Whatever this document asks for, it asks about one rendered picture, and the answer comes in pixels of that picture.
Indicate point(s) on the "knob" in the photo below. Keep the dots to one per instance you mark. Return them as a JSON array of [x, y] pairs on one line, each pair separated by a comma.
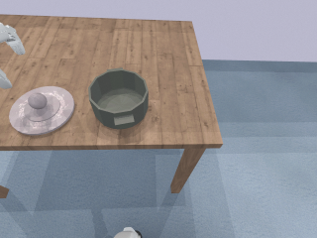
[[37, 101]]

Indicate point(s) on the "robot left hand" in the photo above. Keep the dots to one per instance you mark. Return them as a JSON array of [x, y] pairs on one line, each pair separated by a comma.
[[9, 35]]

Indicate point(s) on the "robot left shin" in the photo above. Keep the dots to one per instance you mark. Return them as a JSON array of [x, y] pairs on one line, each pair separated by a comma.
[[129, 229]]

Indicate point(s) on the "lid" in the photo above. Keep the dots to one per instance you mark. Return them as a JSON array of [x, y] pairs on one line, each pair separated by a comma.
[[35, 122]]

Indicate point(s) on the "pot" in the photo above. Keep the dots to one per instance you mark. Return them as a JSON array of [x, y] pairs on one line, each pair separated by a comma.
[[119, 98]]

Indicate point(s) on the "table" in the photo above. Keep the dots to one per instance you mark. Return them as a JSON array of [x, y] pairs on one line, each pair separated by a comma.
[[69, 52]]

